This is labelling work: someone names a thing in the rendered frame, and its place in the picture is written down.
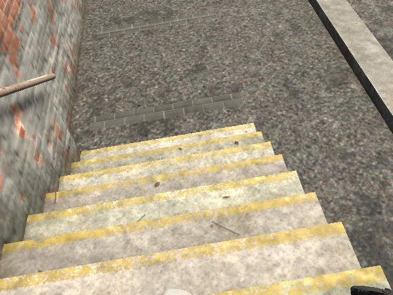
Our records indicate stairs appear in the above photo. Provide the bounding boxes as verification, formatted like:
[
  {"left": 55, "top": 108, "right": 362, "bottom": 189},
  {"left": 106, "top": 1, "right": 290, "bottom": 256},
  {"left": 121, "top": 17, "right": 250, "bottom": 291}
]
[{"left": 0, "top": 123, "right": 391, "bottom": 295}]

